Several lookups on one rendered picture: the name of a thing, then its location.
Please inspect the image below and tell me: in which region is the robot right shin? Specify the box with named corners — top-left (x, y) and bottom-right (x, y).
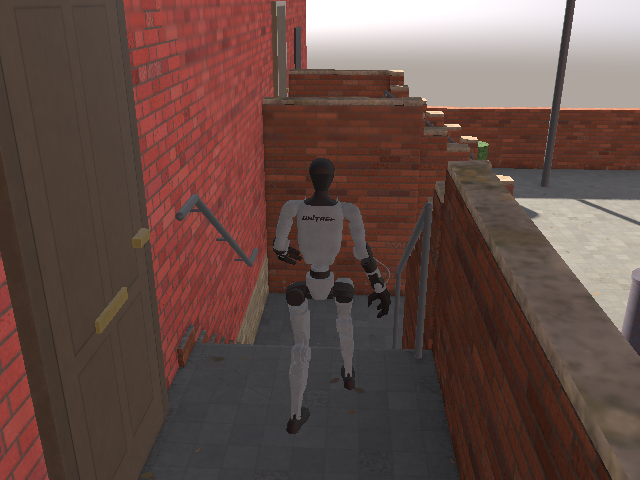
top-left (339, 317), bottom-right (354, 377)

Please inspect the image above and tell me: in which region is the humanoid robot head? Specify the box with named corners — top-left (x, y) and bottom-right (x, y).
top-left (304, 158), bottom-right (338, 206)

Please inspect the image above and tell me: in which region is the right robot upper arm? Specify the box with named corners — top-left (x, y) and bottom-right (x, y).
top-left (341, 202), bottom-right (369, 260)

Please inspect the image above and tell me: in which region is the right robot hand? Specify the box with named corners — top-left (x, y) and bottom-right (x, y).
top-left (368, 288), bottom-right (391, 318)

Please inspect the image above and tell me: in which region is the left robot hand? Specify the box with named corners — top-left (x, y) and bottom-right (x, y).
top-left (278, 246), bottom-right (302, 265)

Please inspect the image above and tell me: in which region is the right robot forearm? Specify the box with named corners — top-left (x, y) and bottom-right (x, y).
top-left (361, 243), bottom-right (386, 293)

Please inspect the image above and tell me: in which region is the left robot forearm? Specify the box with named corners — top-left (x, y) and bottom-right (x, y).
top-left (273, 237), bottom-right (289, 258)

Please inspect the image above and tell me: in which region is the left robot upper arm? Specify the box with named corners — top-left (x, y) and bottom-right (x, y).
top-left (273, 200), bottom-right (301, 251)

